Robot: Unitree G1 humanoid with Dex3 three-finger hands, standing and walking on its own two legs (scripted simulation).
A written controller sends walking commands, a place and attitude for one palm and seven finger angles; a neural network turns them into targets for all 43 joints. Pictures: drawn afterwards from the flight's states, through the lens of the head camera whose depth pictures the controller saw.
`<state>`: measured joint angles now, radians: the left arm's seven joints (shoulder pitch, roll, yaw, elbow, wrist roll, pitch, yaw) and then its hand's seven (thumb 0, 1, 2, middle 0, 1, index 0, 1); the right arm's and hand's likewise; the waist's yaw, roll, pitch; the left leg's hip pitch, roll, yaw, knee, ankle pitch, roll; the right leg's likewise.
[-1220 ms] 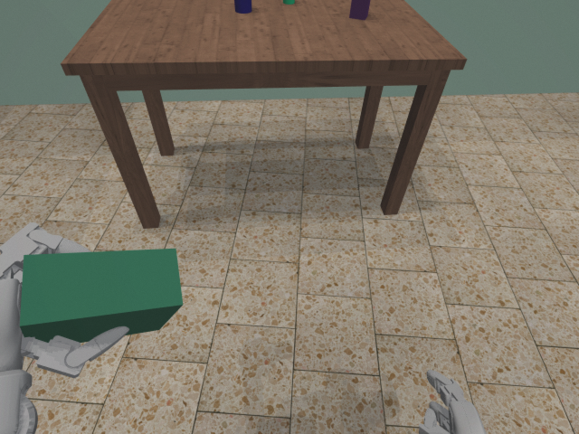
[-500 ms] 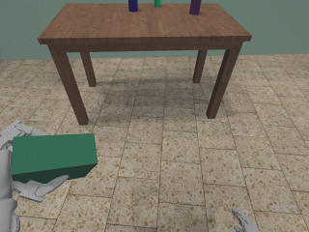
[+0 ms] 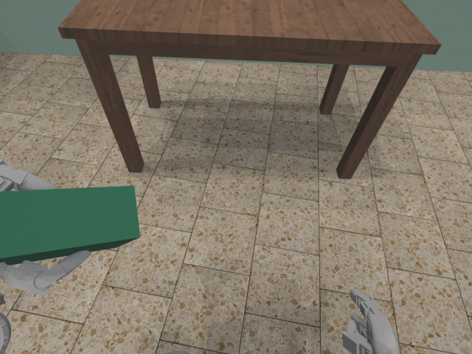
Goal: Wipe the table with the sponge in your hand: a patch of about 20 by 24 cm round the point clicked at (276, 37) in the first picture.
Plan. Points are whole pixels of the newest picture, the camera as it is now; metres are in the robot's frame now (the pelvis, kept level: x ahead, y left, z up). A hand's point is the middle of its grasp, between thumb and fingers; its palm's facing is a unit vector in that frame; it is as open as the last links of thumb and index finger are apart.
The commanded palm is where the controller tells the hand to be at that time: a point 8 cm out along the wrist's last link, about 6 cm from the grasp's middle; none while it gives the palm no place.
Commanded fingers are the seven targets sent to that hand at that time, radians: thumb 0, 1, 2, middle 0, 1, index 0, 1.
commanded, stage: walk to a spot facing it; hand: left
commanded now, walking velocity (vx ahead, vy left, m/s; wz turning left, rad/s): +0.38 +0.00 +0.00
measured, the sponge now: (88, 223) +0.24 +0.21 +0.16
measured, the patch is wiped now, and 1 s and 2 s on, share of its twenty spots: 0.00 0.00 0.00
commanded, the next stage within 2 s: none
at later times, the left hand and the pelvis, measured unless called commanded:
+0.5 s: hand (160, 139) +0.36 +0.14 +0.18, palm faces +0.40 -0.76 -0.52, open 10.4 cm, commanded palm +0.30 +0.19 +0.19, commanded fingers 0.00 0.10 1.30 -1.20 -1.60 -1.20 -1.60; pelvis +0.16 -0.10 +0.01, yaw +5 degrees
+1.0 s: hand (151, 74) +0.47 +0.18 +0.21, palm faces +0.58 -0.67 -0.46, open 10.4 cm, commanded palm +0.39 +0.21 +0.19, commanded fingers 0.00 0.10 1.30 -1.20 -1.60 -1.20 -1.60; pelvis +0.31 -0.10 +0.00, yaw +16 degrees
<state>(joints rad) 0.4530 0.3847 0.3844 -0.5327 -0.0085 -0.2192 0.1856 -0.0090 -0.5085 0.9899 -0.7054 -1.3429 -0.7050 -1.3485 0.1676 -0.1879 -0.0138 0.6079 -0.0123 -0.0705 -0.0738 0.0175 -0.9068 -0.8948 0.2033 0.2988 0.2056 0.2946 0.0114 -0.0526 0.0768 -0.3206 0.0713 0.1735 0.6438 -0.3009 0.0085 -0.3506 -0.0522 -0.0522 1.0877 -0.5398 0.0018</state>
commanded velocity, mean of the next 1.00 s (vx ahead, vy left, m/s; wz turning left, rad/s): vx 0.31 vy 0.00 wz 0.43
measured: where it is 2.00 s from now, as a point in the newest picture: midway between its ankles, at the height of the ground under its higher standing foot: (286, 290)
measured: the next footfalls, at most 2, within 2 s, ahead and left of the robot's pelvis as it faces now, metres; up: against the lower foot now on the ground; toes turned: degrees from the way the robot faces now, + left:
right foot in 0.26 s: +0.21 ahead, -0.15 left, +0.00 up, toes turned -10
left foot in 0.82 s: +0.38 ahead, +0.04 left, +0.00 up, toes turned +21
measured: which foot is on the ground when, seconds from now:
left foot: down 0.00-0.28, up 0.30-0.80, down 0.82-1.00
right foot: up 0.00-0.24, down 0.26-0.82, up 0.84-1.00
